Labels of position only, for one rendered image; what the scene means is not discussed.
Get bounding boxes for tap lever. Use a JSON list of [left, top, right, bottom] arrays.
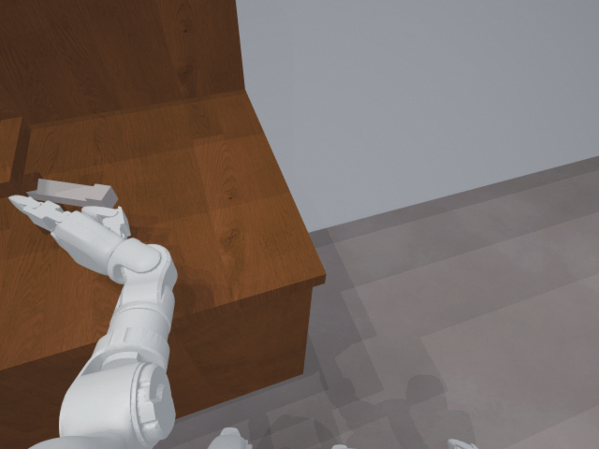
[[26, 179, 118, 209]]

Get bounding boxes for robot left upper arm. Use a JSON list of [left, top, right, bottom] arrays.
[[28, 361, 176, 449]]

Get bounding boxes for counter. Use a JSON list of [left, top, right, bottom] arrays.
[[0, 0, 327, 449]]

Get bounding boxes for left robot hand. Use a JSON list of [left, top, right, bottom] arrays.
[[8, 195, 131, 276]]

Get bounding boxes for robot left shin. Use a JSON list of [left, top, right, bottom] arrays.
[[220, 427, 241, 436]]

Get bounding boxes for left robot forearm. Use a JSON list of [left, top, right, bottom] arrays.
[[59, 238, 178, 437]]

